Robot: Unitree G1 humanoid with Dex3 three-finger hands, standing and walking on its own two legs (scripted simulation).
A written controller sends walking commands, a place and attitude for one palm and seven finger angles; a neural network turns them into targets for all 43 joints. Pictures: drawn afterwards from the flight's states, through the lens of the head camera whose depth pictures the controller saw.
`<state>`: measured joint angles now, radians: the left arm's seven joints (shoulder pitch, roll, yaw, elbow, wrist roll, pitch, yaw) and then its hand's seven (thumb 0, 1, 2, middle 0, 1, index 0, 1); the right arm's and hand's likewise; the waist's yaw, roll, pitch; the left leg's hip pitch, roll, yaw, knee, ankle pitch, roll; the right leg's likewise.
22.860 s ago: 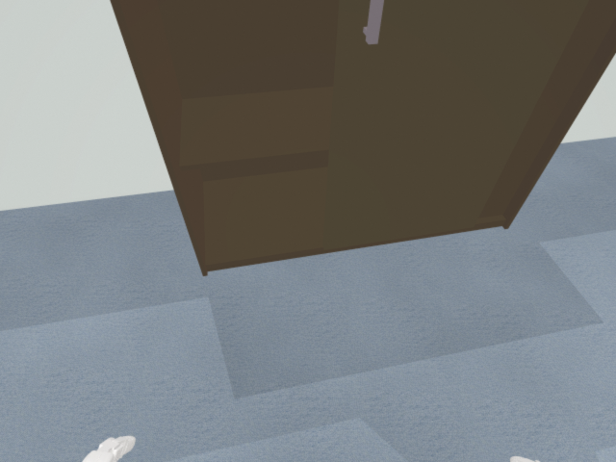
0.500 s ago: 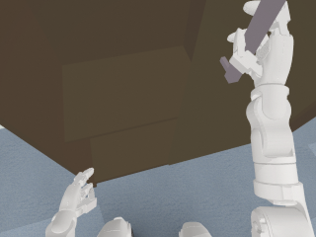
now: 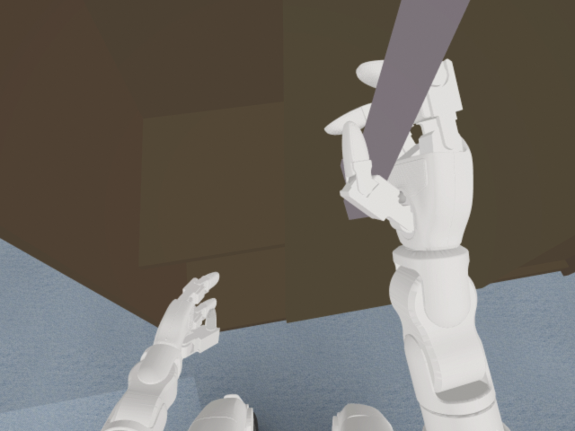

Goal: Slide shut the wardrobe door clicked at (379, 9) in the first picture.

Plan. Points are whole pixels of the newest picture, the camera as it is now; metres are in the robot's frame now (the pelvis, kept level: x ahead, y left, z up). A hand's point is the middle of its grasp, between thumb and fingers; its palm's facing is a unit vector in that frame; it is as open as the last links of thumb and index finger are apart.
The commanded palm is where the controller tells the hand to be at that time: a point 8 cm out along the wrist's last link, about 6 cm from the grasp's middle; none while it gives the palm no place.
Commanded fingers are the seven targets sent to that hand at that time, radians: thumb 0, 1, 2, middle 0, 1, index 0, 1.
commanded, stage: step sideways, sliding the door along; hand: right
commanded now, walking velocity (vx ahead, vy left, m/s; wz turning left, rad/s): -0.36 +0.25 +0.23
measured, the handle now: (383, 87) +0.35 -0.08 +0.27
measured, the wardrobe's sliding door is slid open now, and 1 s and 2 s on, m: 0.31 0.26 0.26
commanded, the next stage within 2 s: stop walking and hold the door there in 0.60 s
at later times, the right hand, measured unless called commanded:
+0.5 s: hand (302, 189) +0.30 -0.02 +0.22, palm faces -0.12 +0.99 +0.01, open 6.8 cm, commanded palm +0.28 -0.01 +0.21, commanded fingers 0.00 -0.90 -0.90 0.45 1.40 0.45 1.40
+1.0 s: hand (294, 186) +0.30 -0.01 +0.23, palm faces +0.09 +0.99 -0.11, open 6.2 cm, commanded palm +0.27 -0.05 +0.21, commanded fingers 0.00 -0.90 -0.90 0.45 1.40 0.45 1.40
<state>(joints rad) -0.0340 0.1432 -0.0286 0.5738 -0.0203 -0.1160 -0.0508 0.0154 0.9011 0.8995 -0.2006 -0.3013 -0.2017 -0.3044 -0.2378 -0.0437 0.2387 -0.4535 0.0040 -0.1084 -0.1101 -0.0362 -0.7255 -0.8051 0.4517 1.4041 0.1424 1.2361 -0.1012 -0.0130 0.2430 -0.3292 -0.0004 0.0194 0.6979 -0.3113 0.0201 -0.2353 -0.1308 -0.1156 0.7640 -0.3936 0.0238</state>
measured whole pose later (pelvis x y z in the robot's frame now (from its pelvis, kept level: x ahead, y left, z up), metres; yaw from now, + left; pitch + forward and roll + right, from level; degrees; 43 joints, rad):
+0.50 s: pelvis -0.06 +0.03 +0.01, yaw +6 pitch -3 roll -1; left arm -0.07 0.14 0.02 0.59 -0.02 -0.09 -0.05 0.01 0.90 0.90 -0.20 -0.30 -0.20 -0.30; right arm -0.39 -0.12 0.09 -0.32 0.03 -0.09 -0.15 -0.04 -0.73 -0.85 0.43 1.40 0.11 1.28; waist -0.06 0.05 0.31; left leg -0.43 -0.04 0.03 0.79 -0.30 0.03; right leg -0.19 -0.13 -0.14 0.53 -0.26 0.07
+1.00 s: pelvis -0.13 +0.10 +0.01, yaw +13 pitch -2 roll -1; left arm 0.11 0.27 0.03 0.70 -0.05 -0.06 0.05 0.02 0.90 0.90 -0.20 -0.30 -0.20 -0.30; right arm -0.47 -0.34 -0.26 0.20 0.07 -0.03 -0.13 -0.03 -0.71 -0.80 0.46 1.40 0.24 1.37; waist 0.04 0.01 0.08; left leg -0.22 -0.03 -0.05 0.51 -0.24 0.02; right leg -0.19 -0.09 -0.11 0.48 -0.23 0.04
